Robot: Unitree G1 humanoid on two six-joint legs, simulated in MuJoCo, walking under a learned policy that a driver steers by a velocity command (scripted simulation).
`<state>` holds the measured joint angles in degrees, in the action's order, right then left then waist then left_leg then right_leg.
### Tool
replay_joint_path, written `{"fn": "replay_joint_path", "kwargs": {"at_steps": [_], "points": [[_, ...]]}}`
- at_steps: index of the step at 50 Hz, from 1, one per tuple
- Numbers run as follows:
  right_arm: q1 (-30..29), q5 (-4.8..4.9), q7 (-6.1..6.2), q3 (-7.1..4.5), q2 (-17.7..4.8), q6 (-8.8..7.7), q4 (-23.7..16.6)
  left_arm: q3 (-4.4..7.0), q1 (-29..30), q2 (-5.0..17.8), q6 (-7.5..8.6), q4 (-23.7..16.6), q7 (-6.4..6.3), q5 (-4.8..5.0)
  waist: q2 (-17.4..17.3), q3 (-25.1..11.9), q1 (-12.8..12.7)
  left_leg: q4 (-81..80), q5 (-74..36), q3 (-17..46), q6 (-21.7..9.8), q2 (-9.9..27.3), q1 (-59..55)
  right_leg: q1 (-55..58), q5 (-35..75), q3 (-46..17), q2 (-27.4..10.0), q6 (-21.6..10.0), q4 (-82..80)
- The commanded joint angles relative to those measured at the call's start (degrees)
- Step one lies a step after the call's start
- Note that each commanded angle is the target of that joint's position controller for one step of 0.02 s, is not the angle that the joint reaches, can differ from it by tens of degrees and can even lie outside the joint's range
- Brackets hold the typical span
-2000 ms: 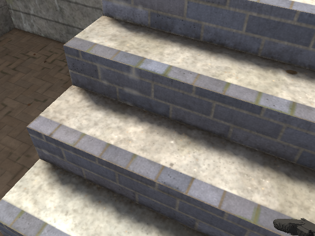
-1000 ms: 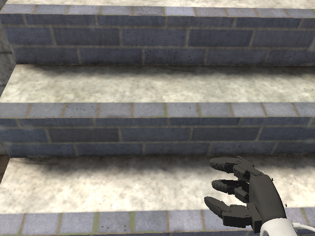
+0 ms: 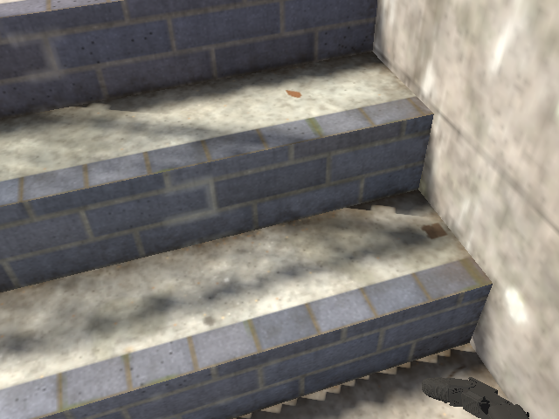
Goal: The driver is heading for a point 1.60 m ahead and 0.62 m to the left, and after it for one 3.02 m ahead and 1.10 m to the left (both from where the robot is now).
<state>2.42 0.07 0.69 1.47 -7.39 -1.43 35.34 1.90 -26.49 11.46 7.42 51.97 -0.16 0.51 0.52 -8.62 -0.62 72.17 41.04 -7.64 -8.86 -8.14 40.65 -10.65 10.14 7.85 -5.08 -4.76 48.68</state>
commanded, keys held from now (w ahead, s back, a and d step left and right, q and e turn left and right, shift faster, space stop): w+q+shift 0.74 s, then w+shift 0.26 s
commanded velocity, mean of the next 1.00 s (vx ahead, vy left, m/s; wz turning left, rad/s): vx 1.00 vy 0.00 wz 0.85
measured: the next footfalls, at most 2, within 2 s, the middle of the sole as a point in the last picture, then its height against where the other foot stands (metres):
right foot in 0.28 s outside the picture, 0.19 m higher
left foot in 0.66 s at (185, 294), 0.19 m higher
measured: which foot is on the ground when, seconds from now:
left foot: down 0.00-0.28, up 0.30-0.64, down 0.66-1.00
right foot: up 0.00-0.26, down 0.28-0.66, up 0.68-1.00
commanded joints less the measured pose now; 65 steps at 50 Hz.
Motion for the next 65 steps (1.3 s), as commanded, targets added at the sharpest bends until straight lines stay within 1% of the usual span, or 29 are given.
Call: {"fn": "replay_joint_path", "kwargs": {"at_steps": [1,4,8,10,12,14,15,16,19,23,27,29,31,33,34,35,38,42,45,46,48,50,51,52,53,55,59,63,65], "points": [[8.85,0.74,0.87,-6.88,-15.89,-0.38,0.99,-0.04,15.76,1.78,2.19,-21.82,2.41,-6.85,-7.72,-2.24,4.33,-47.19,-31.24,55.73,-14.77,12.70,-35.06,-47.02,-15.25,-13.35,9.87,1.70,75.42],[15.18,-1.63,0.26,-5.72,-10.58,-2.85,8.77,-4.01,24.61,-6.64,1.32,-28.59,0.72,-6.77,1.46,15.60,-0.63,-49.80,-25.05,45.31,-10.78,11.32,-24.65,-65.16,-26.47,-13.41,7.09,1.27,84.84],[16.97,-1.57,-0.18,-4.88,-9.54,-6.06,12.37,-5.59,38.34,-5.92,-2.53,-36.19,-1.95,-5.88,-1.49,21.53,-0.28,-61.03,-48.44,31.08,-4.95,9.46,-9.17,-60.71,-40.43,-5.21,3.92,1.12,72.95],[20.21,0.14,0.59,-6.76,-14.12,-6.11,14.55,-5.65,42.04,-3.18,-2.25,-40.58,-3.02,-6.05,-0.93,17.61,-0.56,-66.93,-54.54,26.73,-5.19,9.74,-12.34,-52.26,-48.12,-7.04,0.90,-0.33,51.05],[20.40,5.09,1.84,-7.86,-18.51,-5.65,11.33,-3.72,25.35,-0.16,-2.90,-32.56,-3.07,-1.13,4.51,-7.71,-6.99,-59.95,-110.29,24.08,-7.61,8.23,0.78,9.87,-39.27,1.78,11.09,0.42,25.60],[7.28,2.20,-1.25,-11.33,-24.49,-9.85,7.73,2.42,-0.83,10.36,-4.79,-25.38,-4.37,-1.73,-1.47,-24.42,-22.68,-23.85,-136.22,26.55,-3.18,11.56,-16.06,17.36,-41.50,-10.71,7.29,-1.18,11.07],[2.16,2.09,-3.22,-9.48,-14.10,-11.01,5.43,4.32,-5.33,17.02,-3.87,-20.62,-4.70,-3.07,21.93,-25.04,-20.96,9.92,-74.42,21.37,1.37,-3.11,-5.81,21.58,-45.60,-39.28,-8.03,-8.50,-12.72],[3.28,-2.10,-3.43,-8.65,-11.20,-11.67,1.55,4.38,6.51,14.71,-3.38,-21.06,-4.82,-2.43,27.94,-25.21,-12.72,36.41,-42.61,20.69,3.47,-5.40,2.57,17.35,-36.65,-59.99,-14.88,-12.96,-26.58],[1.24,-4.65,-3.04,-4.89,-0.78,-7.42,-2.87,1.09,13.51,-1.24,-0.82,-10.34,-2.88,-1.92,-0.87,1.53,-0.60,53.18,-39.30,17.08,-0.99,3.30,22.31,1.48,-43.33,-34.94,-11.45,-7.51,-18.55],[-3.49,-0.01,-1.86,-1.73,3.37,-2.25,-8.43,0.08,8.83,-3.75,2.57,1.93,-0.03,-3.44,0.35,13.80,4.33,62.08,-17.34,17.70,-2.20,6.64,38.15,-0.35,-18.37,-9.97,-12.74,-0.52,-31.87],[-17.72,-0.22,1.84,-0.31,2.83,1.01,-17.56,-0.36,10.81,0.74,3.19,6.50,0.80,-2.18,-2.43,22.53,10.39,35.74,-12.18,6.53,-2.42,5.89,26.49,-19.33,-1.55,10.11,-5.98,3.17,-49.81],[-2.28,-1.48,-0.92,-2.10,-6.43,3.06,-10.05,0.77,12.90,10.57,2.29,0.23,-2.74,3.67,-1.80,2.56,13.17,18.04,-25.90,-5.78,0.44,-1.20,-19.79,-25.72,47.90,13.81,-2.57,-3.20,-48.23],[20.71,-1.05,0.44,-4.90,-10.29,4.40,-6.27,5.85,15.69,28.11,4.24,-4.51,-2.33,3.47,9.54,-14.67,22.86,12.49,-18.52,-4.20,1.11,-0.93,-28.00,-1.35,101.96,7.81,-11.15,-5.31,-23.32],[20.46,-0.42,-0.64,-7.82,-16.27,2.74,-5.25,6.97,17.07,21.88,2.81,-9.71,0.78,3.06,6.24,-16.66,18.56,-21.05,-11.76,6.27,-0.96,-5.46,-29.03,6.83,75.35,2.63,-8.95,-3.58,12.36],[5.12,1.98,-1.36,-9.01,-16.06,1.52,-4.75,4.67,17.56,9.79,1.51,-13.80,3.33,0.06,-10.14,-5.65,9.96,-34.99,-27.17,24.86,-7.61,-2.79,-30.64,-16.87,-6.03,-2.18,3.02,0.21,37.72],[1.49,-1.11,-0.35,-9.30,-20.43,2.99,-6.14,2.91,19.98,5.27,1.82,-23.13,4.42,-3.16,-15.70,-10.57,5.75,-47.77,-31.62,60.00,-18.53,10.78,-37.32,-41.31,-21.88,-9.69,12.77,3.76,75.41],[17.88,-2.26,0.01,-7.40,-14.75,-0.98,8.56,-3.98,29.67,-7.64,2.06,-31.81,1.03,-6.91,0.46,4.75,3.26,-49.31,-29.60,51.12,-11.94,9.43,-31.87,-62.38,-29.68,-13.52,7.49,-0.21,93.40],[21.04,-2.40,-0.87,-4.63,-7.95,-3.95,15.55,-5.71,34.90,-8.37,-0.97,-32.81,-2.20,-5.17,-0.41,12.15,0.63,-53.89,-41.22,33.54,-5.80,12.55,-22.04,-69.12,-45.02,-9.23,5.09,-2.30,97.27],[18.37,0.04,-0.96,-4.64,-10.18,-4.95,15.81,-7.08,44.00,-6.74,-2.37,-37.76,-3.03,-4.51,2.93,13.03,-2.15,-73.11,-51.40,22.76,-3.47,10.50,-6.66,-47.23,-42.58,-2.71,2.53,-3.15,56.62],[11.40,1.43,-0.46,-4.48,-9.67,-4.90,12.44,-6.46,36.83,-5.54,-2.41,-35.35,-2.45,-3.70,4.78,7.63,-5.90,-75.05,-69.56,17.86,-2.85,9.46,5.94,-18.58,-31.93,-0.31,2.88,-3.07,41.65],[9.78,4.86,-0.19,-8.43,-21.49,-7.38,10.22,-4.05,22.53,-1.29,-3.35,-29.12,-4.03,-1.57,-1.87,-12.73,-11.72,-58.27,-128.48,17.38,-3.57,13.67,-7.18,5.98,-21.18,0.57,8.75,-0.73,34.43],[4.38,3.34,-1.08,-11.75,-24.93,-9.77,5.77,-0.21,6.74,7.68,-2.71,-24.54,-3.76,-1.35,1.26,-20.30,-19.27,-19.15,-137.93,19.12,3.02,12.36,-22.11,11.19,-32.22,-9.34,5.99,-2.87,3.66],[-0.83,-1.85,-1.71,-10.60,-17.47,-10.09,3.49,1.46,8.18,9.09,-2.78,-19.75,-2.29,0.56,8.90,-13.01,-17.62,6.23,-71.63,17.53,3.65,2.12,-18.82,6.21,-24.35,-15.17,4.26,-6.21,-10.03],[17.49,-2.68,-2.33,-7.50,-3.18,-9.61,2.61,1.43,14.17,7.12,-2.38,-15.60,-0.34,-0.60,19.22,-14.55,0.78,30.71,-31.99,28.34,6.60,-4.99,6.86,21.24,22.79,-33.15,-9.75,-11.25,-3.13],[16.84,-3.25,-2.67,-6.49,-3.69,-8.79,2.09,2.30,11.28,6.82,-3.16,-15.99,-0.15,-0.67,7.78,-15.50,-2.80,47.82,-30.65,25.51,4.90,-5.00,14.02,18.63,10.56,-45.30,-11.56,-12.52,-12.87],[7.15,-4.86,-2.22,-3.48,0.81,-6.67,-3.06,0.20,14.56,-2.06,-1.86,-8.92,-0.64,-2.04,-2.89,5.76,2.83,56.62,-24.78,20.98,1.26,-1.50,30.79,5.69,-22.20,-36.60,-7.37,-10.53,-19.99],[-5.45,-4.16,-0.93,0.30,2.96,-3.22,-10.09,-0.77,11.14,-5.98,0.99,-0.14,1.01,-0.86,-0.97,18.01,6.87,44.80,-14.32,7.32,0.44,6.60,31.00,-12.81,-10.60,-14.78,1.31,-3.37,-33.57],[-21.90,-4.12,-0.96,1.53,3.37,-2.47,-18.03,1.24,-6.69,1.87,1.59,5.46,-0.68,0.21,-0.30,18.18,-1.34,41.10,-2.96,-2.08,1.09,9.88,41.32,0.12,3.97,-18.66,-2.47,-6.54,-47.26],[-18.35,-2.54,-1.79,3.05,4.71,-2.65,-19.13,1.58,-3.28,2.91,-0.48,3.09,-2.26,1.30,-3.72,6.94,1.98,7.59,-12.74,-2.18,-0.10,8.73,-0.29,-11.41,32.41,-12.56,1.23,-6.50,-50.18]]}}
